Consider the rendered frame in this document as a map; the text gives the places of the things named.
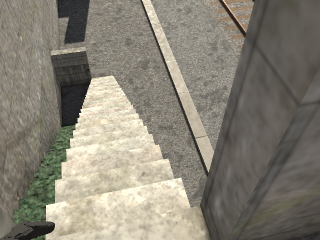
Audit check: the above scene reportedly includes stairs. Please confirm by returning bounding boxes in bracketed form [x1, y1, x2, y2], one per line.
[45, 75, 190, 240]

